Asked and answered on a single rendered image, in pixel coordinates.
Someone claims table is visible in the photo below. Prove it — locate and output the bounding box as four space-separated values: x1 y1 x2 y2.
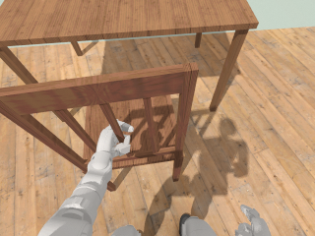
0 0 259 122

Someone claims robot left hand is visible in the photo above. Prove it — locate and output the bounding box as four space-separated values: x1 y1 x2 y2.
95 119 134 158

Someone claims chair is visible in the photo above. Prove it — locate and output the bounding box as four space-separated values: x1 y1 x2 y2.
0 62 199 192

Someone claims robot left forearm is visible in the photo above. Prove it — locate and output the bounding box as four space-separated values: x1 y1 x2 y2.
37 151 113 236

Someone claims left robot thigh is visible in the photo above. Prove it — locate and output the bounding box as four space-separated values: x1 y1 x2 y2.
111 226 142 236

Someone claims robot right hand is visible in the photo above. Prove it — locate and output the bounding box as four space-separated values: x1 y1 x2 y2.
234 205 272 236

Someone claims robot left upper arm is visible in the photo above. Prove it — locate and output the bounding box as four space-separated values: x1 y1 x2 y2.
40 215 94 236

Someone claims right robot foot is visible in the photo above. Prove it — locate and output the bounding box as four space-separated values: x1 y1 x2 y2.
179 213 190 236

